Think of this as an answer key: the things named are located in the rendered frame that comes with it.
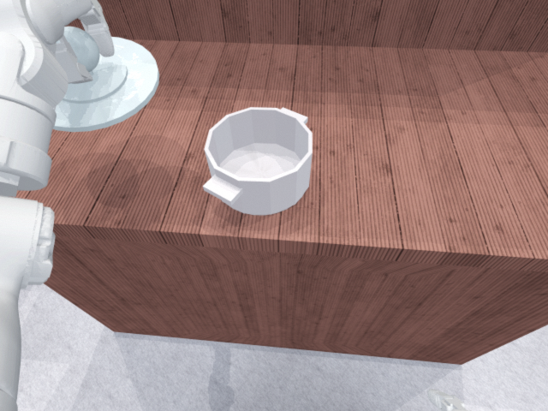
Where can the lid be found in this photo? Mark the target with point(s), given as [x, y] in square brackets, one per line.
[122, 85]

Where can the robot left hand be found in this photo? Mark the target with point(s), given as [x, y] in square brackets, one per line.
[90, 13]

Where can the left robot upper arm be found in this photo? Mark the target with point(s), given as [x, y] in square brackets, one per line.
[26, 247]

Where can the table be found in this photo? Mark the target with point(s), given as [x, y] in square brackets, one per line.
[423, 234]

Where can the knob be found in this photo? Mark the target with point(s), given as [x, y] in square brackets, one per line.
[84, 47]

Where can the pot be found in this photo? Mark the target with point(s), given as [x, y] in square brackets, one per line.
[259, 159]

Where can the robot left forearm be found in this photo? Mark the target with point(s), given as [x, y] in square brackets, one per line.
[32, 84]

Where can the robot right hand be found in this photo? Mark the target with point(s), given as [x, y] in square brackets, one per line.
[445, 402]

